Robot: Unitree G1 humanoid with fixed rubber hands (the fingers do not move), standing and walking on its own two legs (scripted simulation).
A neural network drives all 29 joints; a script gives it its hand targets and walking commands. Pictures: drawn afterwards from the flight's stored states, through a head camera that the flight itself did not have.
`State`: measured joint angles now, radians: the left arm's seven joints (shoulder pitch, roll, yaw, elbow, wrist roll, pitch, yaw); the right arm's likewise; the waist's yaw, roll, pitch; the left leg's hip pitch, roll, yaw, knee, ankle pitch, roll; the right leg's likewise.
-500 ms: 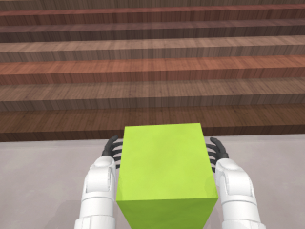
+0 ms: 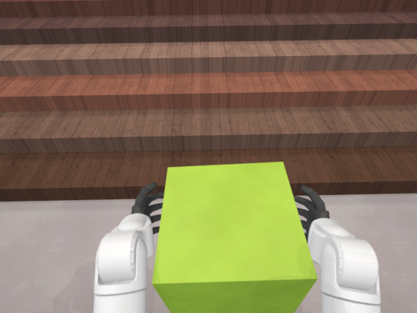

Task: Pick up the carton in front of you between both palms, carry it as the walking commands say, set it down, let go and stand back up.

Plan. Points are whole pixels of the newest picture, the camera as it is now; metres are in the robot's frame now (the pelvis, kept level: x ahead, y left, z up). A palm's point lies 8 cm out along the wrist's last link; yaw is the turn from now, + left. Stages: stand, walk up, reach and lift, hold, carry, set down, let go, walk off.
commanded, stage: carry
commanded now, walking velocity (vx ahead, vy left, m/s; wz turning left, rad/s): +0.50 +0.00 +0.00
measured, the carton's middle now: (228, 247) +0.26 -0.01 +0.01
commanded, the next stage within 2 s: none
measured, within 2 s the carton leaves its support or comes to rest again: neither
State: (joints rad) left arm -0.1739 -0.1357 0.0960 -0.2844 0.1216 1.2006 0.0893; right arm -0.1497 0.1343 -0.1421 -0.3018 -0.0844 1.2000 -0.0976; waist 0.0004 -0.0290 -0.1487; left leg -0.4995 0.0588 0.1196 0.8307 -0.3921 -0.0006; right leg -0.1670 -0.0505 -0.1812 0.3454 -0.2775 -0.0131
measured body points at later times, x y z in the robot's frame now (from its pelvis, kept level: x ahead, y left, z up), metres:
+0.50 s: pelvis +0.32 +0.03 +0.00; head +0.33 +0.04 +0.45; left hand +0.62 +0.16 +0.09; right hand +0.60 -0.14 +0.10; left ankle +0.20 +0.12 -0.75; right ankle +0.45 -0.11 -0.71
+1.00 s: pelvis +0.64 +0.00 -0.02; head +0.70 +0.00 +0.43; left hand +1.05 +0.15 +0.15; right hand +1.05 -0.16 +0.15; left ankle +0.78 +0.10 -0.72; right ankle +0.53 -0.08 -0.74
